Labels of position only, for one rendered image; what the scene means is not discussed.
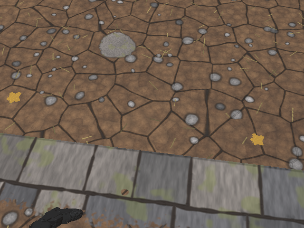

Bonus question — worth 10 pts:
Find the left robot hand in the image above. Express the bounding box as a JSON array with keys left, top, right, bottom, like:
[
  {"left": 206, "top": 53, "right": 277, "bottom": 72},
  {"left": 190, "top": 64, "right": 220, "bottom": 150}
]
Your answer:
[{"left": 29, "top": 207, "right": 83, "bottom": 228}]

